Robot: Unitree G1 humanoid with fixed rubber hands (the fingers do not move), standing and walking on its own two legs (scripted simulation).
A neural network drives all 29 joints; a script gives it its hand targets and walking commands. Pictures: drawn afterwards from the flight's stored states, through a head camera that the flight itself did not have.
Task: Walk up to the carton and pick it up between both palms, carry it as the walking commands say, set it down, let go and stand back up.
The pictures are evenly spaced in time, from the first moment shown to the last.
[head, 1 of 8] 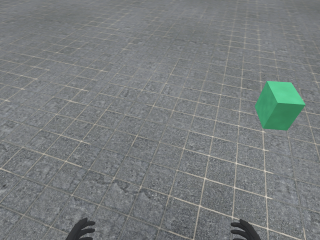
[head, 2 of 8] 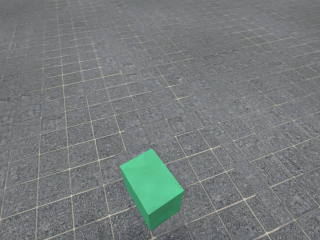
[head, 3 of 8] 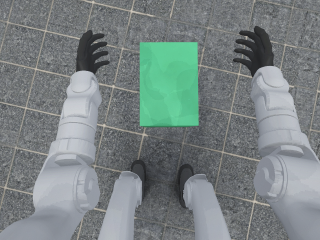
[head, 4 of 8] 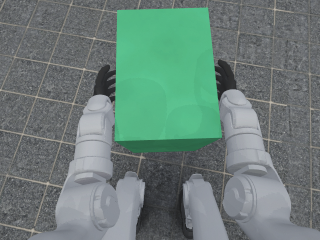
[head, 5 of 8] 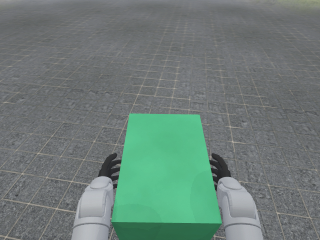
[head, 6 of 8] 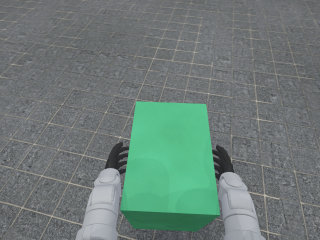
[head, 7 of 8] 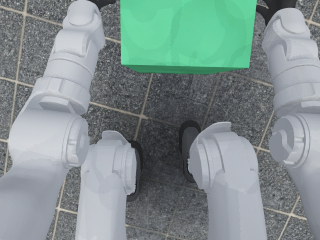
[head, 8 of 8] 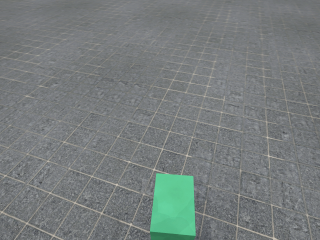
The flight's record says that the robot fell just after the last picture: no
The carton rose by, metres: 0.66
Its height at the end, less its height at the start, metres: +0.00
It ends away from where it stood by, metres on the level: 0.10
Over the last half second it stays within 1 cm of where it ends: yes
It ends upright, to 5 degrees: yes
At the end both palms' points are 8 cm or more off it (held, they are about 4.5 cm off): yes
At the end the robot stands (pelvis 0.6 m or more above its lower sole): yes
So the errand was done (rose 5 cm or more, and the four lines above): yes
